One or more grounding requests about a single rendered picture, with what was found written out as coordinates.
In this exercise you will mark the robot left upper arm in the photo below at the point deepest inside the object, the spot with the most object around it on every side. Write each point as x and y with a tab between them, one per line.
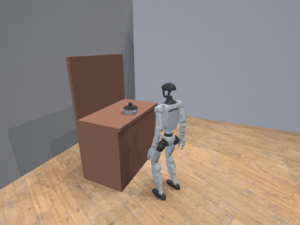
159	109

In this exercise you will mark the pot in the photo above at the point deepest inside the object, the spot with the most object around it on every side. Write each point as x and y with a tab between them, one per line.
130	112

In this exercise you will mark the lid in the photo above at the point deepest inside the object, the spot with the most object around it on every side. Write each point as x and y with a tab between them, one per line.
130	108

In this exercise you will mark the table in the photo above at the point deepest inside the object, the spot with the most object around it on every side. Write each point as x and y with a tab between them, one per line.
113	145

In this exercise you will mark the humanoid robot head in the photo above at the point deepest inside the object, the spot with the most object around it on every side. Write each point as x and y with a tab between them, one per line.
168	87

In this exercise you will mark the left robot forearm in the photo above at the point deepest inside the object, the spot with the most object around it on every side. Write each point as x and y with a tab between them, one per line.
155	142

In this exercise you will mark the right robot forearm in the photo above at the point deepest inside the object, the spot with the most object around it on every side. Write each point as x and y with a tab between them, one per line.
182	129

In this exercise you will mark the robot right hand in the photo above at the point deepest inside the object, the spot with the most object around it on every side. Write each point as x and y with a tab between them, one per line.
182	140

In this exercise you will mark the robot left hand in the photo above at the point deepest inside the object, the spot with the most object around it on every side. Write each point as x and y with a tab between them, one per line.
151	154

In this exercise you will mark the robot right upper arm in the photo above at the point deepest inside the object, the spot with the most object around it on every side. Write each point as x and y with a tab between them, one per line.
182	118

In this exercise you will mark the left robot shin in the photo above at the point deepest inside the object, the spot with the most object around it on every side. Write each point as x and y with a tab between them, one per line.
157	178

